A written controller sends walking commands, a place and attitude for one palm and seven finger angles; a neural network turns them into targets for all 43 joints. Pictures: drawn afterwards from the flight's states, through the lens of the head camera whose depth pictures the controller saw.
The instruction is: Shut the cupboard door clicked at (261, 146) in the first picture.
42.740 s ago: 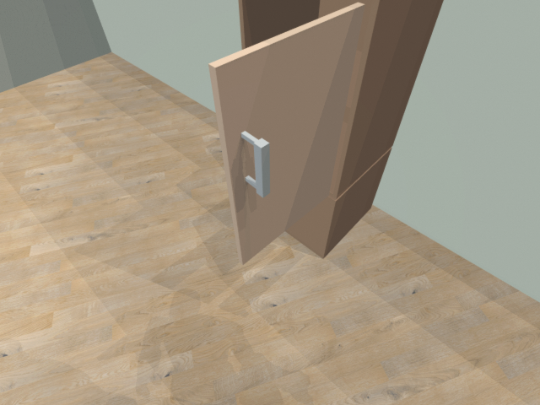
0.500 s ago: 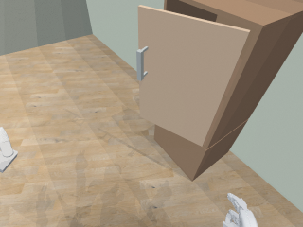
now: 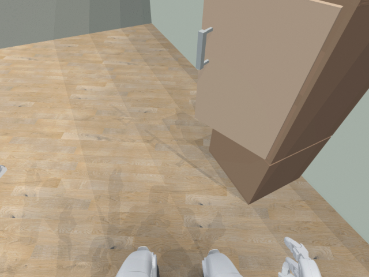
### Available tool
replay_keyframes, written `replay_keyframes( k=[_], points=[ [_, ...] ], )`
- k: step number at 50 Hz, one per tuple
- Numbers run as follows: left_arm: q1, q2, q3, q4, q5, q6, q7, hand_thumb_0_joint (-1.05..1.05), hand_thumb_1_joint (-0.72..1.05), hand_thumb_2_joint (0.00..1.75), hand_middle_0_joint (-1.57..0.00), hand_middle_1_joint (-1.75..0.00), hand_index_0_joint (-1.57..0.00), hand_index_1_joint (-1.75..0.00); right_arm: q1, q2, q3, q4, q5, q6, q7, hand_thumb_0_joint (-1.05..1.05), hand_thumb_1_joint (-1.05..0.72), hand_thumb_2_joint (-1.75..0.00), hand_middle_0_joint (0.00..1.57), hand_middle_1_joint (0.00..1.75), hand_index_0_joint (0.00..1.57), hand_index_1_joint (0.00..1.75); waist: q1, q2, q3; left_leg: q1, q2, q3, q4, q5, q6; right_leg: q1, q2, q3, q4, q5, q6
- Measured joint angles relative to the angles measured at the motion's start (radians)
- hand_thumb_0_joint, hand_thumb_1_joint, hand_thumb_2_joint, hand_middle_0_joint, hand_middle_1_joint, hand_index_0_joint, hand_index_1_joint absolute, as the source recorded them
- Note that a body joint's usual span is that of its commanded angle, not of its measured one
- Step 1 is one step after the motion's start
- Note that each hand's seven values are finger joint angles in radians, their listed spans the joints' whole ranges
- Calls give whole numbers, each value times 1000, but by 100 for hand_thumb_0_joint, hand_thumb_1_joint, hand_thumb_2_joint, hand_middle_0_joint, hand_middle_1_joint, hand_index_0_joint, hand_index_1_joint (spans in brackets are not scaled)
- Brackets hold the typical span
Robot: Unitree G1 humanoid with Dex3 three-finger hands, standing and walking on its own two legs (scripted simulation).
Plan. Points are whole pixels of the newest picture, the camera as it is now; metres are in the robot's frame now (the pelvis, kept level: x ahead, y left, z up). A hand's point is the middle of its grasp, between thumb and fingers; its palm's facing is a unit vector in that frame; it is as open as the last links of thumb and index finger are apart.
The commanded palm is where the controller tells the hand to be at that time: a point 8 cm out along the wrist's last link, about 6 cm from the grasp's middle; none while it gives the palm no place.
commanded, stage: stop stepping back and stand still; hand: left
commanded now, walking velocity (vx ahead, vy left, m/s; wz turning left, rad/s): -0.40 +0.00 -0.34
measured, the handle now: (204, 48) +0.82 -0.07 +0.09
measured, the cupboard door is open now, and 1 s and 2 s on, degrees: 22 22 22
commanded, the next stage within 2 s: let the arm hang, fingers relaxed in 1.48 s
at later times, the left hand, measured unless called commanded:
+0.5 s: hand out of the picture +0.09 +0.25 +0.24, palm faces +0.35 -0.85 -0.38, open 7.4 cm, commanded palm +0.05 +0.29 +0.23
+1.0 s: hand out of the picture +0.10 +0.23 +0.23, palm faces +0.26 -0.83 -0.49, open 7.4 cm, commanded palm +0.05 +0.28 +0.23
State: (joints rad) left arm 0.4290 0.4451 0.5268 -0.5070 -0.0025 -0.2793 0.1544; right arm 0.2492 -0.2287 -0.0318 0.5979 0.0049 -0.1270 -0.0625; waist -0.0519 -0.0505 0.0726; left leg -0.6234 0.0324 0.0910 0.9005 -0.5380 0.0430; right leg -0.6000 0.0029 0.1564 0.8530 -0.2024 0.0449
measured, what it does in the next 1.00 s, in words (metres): walks backwards, turning right: left foot, then right foot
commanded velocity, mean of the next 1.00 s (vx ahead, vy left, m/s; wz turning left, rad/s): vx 0.16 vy -0.02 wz -0.02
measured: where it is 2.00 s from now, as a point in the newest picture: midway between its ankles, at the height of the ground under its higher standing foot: outside the picture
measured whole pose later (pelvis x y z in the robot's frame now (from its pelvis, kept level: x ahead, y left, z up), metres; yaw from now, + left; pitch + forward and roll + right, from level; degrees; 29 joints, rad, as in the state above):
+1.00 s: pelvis -0.16 +0.03 +0.05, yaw -15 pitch +0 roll +0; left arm 0.53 0.44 0.44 -0.47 -0.03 -0.19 0.17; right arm 0.29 -0.18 0.02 0.69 -0.02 -0.06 -0.06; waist 0.00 0.01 -0.04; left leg -0.48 0.05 0.05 0.88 -0.38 -0.01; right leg -0.21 0.03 -0.09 0.55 -0.34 -0.07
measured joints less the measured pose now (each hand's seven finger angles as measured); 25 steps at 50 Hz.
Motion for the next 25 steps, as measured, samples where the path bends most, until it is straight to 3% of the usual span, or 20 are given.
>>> replay_keyframes(
  k=[3,5,7,8,10,12,13,15,19,21,23,25],
  points=[
    [18,-29,-8,-38,-18,18,1,1,88,90,-21,-31,-21,-30,-54,-14,-20,47,-9,36,27,2,-90,-90,20,30,20,30,33,2,18,-29,-33,-13,135,-42,-45,-9,-23,12,-17,32,15],
    [28,-47,-20,-53,-28,36,1,1,88,90,-21,-31,-21,-30,-84,-12,-22,74,-14,76,37,2,-90,-90,20,30,20,30,67,-10,14,32,-55,-18,220,-17,-58,4,-42,27,-87,90,18],
    [34,-56,-22,-55,-37,38,3,1,88,90,-21,-31,-21,-30,-79,-4,-5,53,-10,87,31,2,-90,-90,20,30,20,30,96,-15,-17,170,-61,-27,59,-44,-41,-11,-48,27,-146,73,28],
    [25,-56,-22,-52,-39,37,4,1,88,90,-21,-31,-21,-30,-68,-7,3,25,-12,75,24,2,-90,-90,20,30,20,30,93,7,-37,211,-43,-50,-58,-53,-15,-41,-31,13,-125,-35,23],
    [-39,-41,-19,-15,-33,36,6,1,88,90,-21,-31,-21,-30,-63,17,3,-1,-16,38,4,2,-90,-90,20,30,20,30,77,35,-12,186,2,-58,-78,164,-11,-85,16,-10,146,-180,27],
    [-57,-35,-17,25,-40,38,3,1,88,90,-21,-31,-21,-30,-49,52,6,3,-4,14,12,2,-90,-90,20,30,20,30,69,48,-20,191,44,-51,-104,233,-23,-82,53,-55,399,-208,27],
    [-45,-40,-21,36,-46,46,4,1,88,90,-21,-31,-21,-30,-38,64,12,6,2,7,20,2,-90,-90,20,30,20,30,64,56,-36,197,68,-41,-133,251,-26,-53,56,-90,441,-215,23],
    [-8,-59,-43,42,-48,66,11,1,89,90,-21,-30,-21,-30,-10,76,26,9,6,0,32,2,-90,-90,20,30,20,30,53,72,-76,205,115,-15,-201,279,-41,49,44,-161,362,-231,12],
    [70,-53,-85,13,-43,110,21,1,89,90,-20,-30,-21,-30,34,86,58,2,-9,7,27,1,-90,-90,20,30,20,30,46,48,-140,191,132,33,-291,248,-59,340,23,-242,-85,-266,-40],
    [77,-13,-77,-19,-38,110,21,1,89,90,-20,-30,-21,-30,31,80,69,-8,-15,7,22,1,-90,-90,20,30,20,30,60,-5,-155,120,101,50,-215,163,-55,408,3,-182,-266,-247,-98],
    [40,-16,-103,3,-32,89,14,1,89,90,-21,-30,-21,-30,11,46,61,42,-17,17,14,1,-90,-90,20,30,20,30,66,20,-131,77,82,-10,-57,144,-55,402,25,-179,-260,-203,-99],
    [31,-16,-116,23,-30,86,17,1,88,90,-21,-31,-21,-30,19,27,50,77,-11,33,7,2,-90,-90,20,30,20,30,73,9,-139,72,39,-30,51,153,-57,413,20,-158,-285,-166,-88]
  ],
)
